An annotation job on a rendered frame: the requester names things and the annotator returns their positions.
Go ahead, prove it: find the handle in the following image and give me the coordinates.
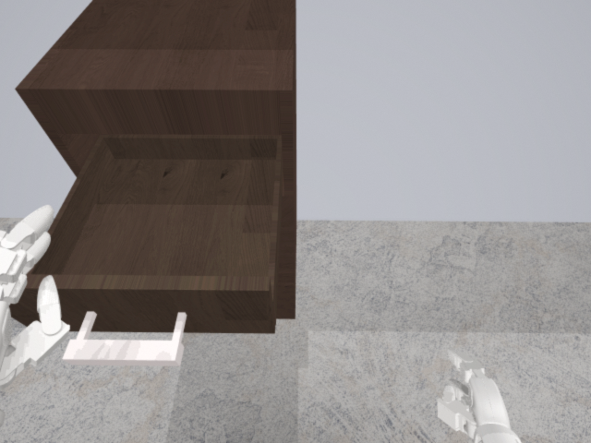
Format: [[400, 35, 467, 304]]
[[63, 311, 187, 366]]

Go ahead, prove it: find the cabinet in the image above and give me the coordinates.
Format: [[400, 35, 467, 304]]
[[15, 0, 296, 319]]

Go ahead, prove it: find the right robot hand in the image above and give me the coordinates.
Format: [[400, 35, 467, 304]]
[[437, 347, 511, 439]]

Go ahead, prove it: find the left robot hand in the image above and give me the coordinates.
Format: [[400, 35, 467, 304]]
[[0, 205, 70, 389]]

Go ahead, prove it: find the robot right forearm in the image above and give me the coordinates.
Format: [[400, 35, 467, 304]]
[[474, 424, 522, 443]]

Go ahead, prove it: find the drawer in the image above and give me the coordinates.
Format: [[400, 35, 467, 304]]
[[9, 135, 283, 334]]

